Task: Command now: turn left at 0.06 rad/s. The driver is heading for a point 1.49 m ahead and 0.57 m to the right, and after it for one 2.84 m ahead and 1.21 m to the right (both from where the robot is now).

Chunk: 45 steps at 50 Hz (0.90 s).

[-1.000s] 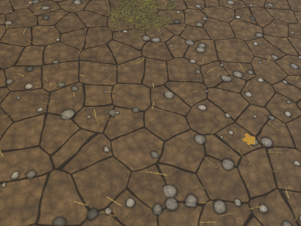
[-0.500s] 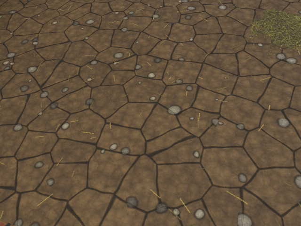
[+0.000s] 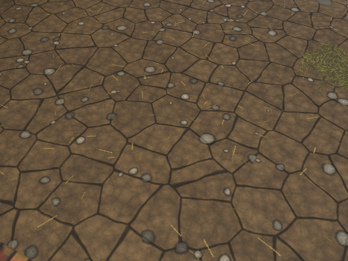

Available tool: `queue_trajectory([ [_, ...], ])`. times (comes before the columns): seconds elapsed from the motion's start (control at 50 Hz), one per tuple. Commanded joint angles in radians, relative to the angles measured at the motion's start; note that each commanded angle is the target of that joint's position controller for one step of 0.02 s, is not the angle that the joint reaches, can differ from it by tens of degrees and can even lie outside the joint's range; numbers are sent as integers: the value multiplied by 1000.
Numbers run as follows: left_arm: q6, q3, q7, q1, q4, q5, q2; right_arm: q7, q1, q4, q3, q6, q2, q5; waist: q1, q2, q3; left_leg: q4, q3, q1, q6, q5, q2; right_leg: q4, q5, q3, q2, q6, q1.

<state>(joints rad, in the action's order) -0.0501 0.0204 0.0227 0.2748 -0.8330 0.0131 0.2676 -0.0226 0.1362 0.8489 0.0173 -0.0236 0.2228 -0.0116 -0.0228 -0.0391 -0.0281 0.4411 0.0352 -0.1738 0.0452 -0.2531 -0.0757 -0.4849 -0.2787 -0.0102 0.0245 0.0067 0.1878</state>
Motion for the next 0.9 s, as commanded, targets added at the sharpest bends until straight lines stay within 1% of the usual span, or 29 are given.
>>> queue_trajectory([
  [0.02,34,19,12,52,22,18,124,-3,27,-16,-34,17,130,3,24,36,54,-63,148,-95,34,178,154,131,306,-115,118,-26,-170],
  [0.04,34,26,4,-2,9,-3,142,0,40,6,-33,11,112,7,51,-64,15,-113,102,-28,20,100,96,115,269,-121,113,-56,-45],
  [0.06,40,17,-4,-20,11,-3,98,-3,22,28,-35,8,132,1,26,-37,4,-107,100,26,11,111,99,133,210,-116,101,-55,-4],
  [0.08,44,13,-7,-11,4,-1,87,-4,14,43,-42,6,149,2,14,-17,-4,-94,104,32,13,132,108,147,178,-100,83,-47,6],
  [0.1,45,13,-4,-8,-8,2,91,-2,15,54,-43,7,147,5,15,-24,-1,-89,107,38,15,159,115,151,179,-93,74,-45,-2],
  [0.14,49,11,3,2,-32,-1,87,-1,25,81,-42,9,136,3,16,-22,3,-95,110,29,12,169,123,155,177,-90,70,-46,-23],
  [0.2,51,9,5,-5,-52,-1,81,-6,40,128,-40,10,127,4,15,7,3,-110,106,20,2,157,119,162,164,-94,75,-54,-36],
  [0.36,54,2,9,-8,-118,-2,70,-12,76,218,-32,9,113,3,18,30,-13,-123,101,15,-13,148,123,184,118,-102,73,-65,-27],
  [0.5,56,-6,10,5,-168,-3,50,-16,105,269,-24,11,97,3,21,30,-18,-122,96,13,-16,154,129,187,123,-100,67,-67,-22],
  [0.66,59,-12,13,27,-213,-3,25,-21,129,304,-18,13,71,3,22,30,-22,-116,91,12,-19,162,134,183,144,-96,61,-67,-20],
  [0.68,56,-4,12,53,-222,-2,43,-20,151,307,-19,11,68,2,17,11,23,-83,60,11,-8,-9,99,195,-78,-100,45,-79,-40],
  [0.7,46,15,7,71,-223,0,89,-16,150,296,-29,6,87,-5,6,-30,9,-5,22,-56,10,-255,52,211,-380,-144,47,-112,-29],
  [0.72,38,29,1,118,-228,4,118,-5,100,264,-37,2,102,-20,-25,-63,-54,79,10,-202,19,-387,34,274,-614,-250,106,-158,-25],
  [0.74,34,42,0,156,-241,3,136,9,30,218,-31,7,64,-29,-44,-145,-116,208,-64,-298,13,-306,28,364,-724,-390,213,-217,-26],
  [0.76,40,43,-1,153,-240,4,108,18,-48,172,-28,18,52,-32,-57,-147,-176,332,-70,-369,5,-189,82,425,-640,-474,298,-257,6],
  [0.78,53,43,-3,138,-231,12,89,25,-70,152,-36,31,65,-27,-40,-84,-158,404,-39,-412,1,-159,111,437,-526,-479,311,-261,-10],
  [0.8,68,48,-5,100,-215,14,95,34,-37,153,-40,46,66,-25,-8,-45,-108,419,-26,-414,0,-127,129,419,-434,-437,297,-247,-44],
  [0.82,83,53,-6,66,-199,9,102,44,-6,155,-44,60,67,-21,15,-35,-68,385,-35,-379,1,-107,133,407,-362,-374,270,-230,-50],
  [0.84,94,57,-6,30,-186,0,105,50,15,154,-48,69,65,-15,36,-48,-48,324,-54,-304,3,-97,124,402,-312,-301,230,-210,-14],
  [0.86,101,60,-7,-3,-175,-6,108,52,33,151,-51,72,60,-9,55,-76,-38,255,-76,-207,7,-99,108,394,-292,-238,192,-192,45],
  [0.88,104,63,-8,-23,-169,-9,112,52,52,148,-54,70,56,-5,68,-101,-41,187,-104,-116,10,-111,90,382,-297,-196,171,-188,109],
  [0.9,103,68,-9,-37,-165,-11,116,49,96,154,-57,68,51,-3,87,-102,-55,109,-141,-22,12,-81,76,349,-326,-171,164,-194,178],
])
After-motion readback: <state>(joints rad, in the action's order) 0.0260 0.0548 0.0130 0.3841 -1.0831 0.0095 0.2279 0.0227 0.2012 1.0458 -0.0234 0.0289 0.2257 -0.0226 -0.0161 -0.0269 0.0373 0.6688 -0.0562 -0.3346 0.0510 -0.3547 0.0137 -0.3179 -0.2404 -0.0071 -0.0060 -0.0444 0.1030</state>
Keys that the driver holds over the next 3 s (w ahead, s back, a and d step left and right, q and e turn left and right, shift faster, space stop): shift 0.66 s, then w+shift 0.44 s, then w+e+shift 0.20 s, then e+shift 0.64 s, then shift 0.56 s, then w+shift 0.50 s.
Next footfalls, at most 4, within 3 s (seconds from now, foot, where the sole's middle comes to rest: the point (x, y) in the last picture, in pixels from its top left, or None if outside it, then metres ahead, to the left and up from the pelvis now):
0.96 left None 0.09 0.11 -0.78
1.44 right None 0.52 -0.06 -0.81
1.92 left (192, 199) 0.79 -0.05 -0.81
2.30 right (209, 251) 0.56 -0.11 -0.81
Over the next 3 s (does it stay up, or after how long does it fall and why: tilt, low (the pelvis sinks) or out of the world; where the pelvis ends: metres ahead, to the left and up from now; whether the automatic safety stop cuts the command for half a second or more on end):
stays up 0.72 -0.17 -0.04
